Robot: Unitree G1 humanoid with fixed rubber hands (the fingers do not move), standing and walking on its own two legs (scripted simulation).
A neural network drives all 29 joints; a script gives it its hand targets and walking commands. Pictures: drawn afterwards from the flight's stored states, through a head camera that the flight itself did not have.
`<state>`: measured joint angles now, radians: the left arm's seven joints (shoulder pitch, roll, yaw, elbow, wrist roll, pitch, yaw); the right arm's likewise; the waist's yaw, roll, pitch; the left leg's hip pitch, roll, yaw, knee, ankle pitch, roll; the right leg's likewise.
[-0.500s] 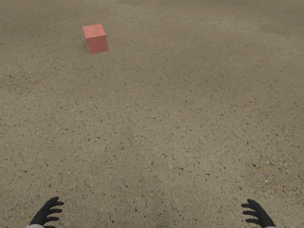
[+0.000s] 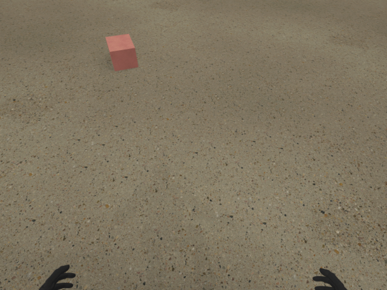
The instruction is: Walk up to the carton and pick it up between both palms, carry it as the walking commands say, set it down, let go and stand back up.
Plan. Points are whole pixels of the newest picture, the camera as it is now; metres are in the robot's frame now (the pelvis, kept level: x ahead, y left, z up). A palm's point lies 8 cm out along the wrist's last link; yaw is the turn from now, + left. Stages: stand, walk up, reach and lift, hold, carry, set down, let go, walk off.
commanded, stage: stand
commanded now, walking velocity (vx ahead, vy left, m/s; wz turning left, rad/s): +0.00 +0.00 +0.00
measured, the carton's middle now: (122, 52) +2.18 +0.70 -0.68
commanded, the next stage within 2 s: walk up in 0.12 s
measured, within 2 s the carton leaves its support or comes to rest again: neither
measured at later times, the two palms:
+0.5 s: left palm out of the picture +0.08 +0.39 -0.07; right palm (340, 257) +0.19 -0.31 -0.06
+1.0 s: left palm (12, 188) +0.34 +0.47 -0.06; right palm (285, 205) +0.32 -0.23 -0.08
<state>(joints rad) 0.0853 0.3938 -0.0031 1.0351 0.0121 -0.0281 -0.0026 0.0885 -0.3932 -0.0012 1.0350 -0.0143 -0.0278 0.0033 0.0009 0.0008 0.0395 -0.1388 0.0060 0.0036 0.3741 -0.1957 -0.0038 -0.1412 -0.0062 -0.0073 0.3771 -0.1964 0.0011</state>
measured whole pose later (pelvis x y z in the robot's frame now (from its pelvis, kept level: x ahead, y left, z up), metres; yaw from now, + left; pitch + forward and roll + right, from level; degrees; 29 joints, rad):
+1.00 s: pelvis +0.24 +0.11 -0.01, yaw +12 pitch +0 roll +1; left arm 0.11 0.49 0.09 0.82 0.01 -0.07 -0.13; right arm 0.40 -0.51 -0.09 0.81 0.00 -0.11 0.08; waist -0.08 -0.02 0.01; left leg -0.03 0.00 0.06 0.37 -0.33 0.02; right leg -0.55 -0.10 -0.05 0.61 -0.08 -0.01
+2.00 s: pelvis +0.79 +0.22 -0.03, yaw +17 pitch -1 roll +1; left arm 0.12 0.49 0.09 0.73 0.00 -0.09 -0.08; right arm 0.37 -0.50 -0.08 0.80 0.00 -0.10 0.04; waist -0.05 0.01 0.06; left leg -0.25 0.04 0.02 0.98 -0.44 0.03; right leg -0.44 -0.04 -0.08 0.62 -0.16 -0.05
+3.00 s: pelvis +1.23 +0.36 -0.01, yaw +18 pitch -1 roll +0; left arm 0.31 0.50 0.08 0.74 0.00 -0.10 -0.06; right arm 0.30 -0.48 -0.07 0.80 -0.01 -0.07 0.07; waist 0.02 0.05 0.05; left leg -0.52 0.10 0.04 0.79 -0.26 0.00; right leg -0.23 -0.04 -0.11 0.50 -0.26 -0.04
